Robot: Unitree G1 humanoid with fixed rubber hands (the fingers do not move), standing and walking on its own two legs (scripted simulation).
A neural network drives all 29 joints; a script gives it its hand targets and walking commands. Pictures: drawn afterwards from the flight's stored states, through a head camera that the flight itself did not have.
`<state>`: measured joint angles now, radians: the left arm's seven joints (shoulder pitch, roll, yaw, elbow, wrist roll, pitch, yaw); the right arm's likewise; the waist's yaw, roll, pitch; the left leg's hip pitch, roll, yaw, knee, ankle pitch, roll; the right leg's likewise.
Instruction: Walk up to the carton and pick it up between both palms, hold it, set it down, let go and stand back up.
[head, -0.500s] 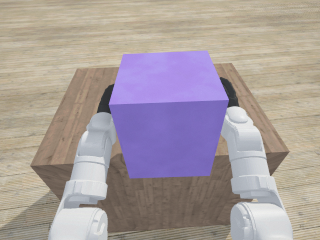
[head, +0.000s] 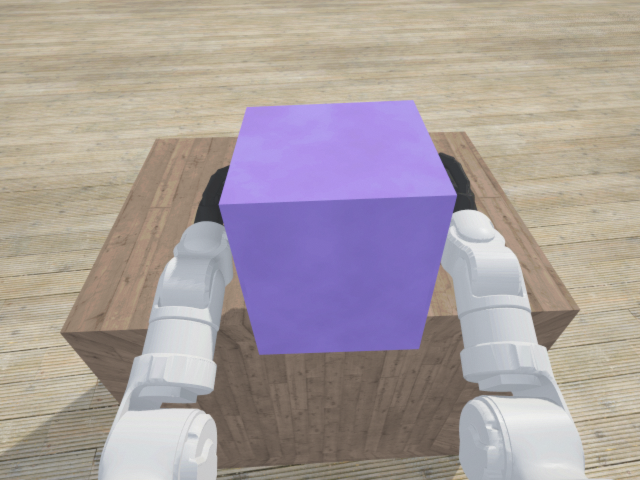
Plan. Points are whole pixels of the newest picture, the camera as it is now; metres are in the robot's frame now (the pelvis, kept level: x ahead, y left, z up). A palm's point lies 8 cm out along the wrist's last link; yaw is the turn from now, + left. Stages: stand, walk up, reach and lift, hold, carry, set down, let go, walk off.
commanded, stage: hold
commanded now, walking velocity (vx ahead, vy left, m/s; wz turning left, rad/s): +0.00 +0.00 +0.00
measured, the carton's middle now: (334, 230) +0.39 +0.00 +0.14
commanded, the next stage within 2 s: none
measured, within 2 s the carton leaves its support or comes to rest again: neither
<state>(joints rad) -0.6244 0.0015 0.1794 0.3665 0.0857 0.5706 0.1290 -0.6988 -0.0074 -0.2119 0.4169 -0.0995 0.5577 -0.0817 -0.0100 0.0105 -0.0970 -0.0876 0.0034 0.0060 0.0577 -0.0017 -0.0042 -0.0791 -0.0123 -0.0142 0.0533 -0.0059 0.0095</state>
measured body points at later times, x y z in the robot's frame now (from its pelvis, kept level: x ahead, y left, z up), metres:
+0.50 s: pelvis -0.02 +0.00 +0.00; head -0.04 -0.01 +0.45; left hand +0.38 +0.14 +0.15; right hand +0.38 -0.16 +0.17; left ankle +0.02 +0.12 -0.76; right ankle +0.01 -0.12 -0.76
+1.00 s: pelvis -0.02 +0.00 +0.00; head -0.04 -0.01 +0.45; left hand +0.39 +0.14 +0.17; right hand +0.40 -0.16 +0.19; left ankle +0.01 +0.12 -0.76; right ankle +0.01 -0.12 -0.76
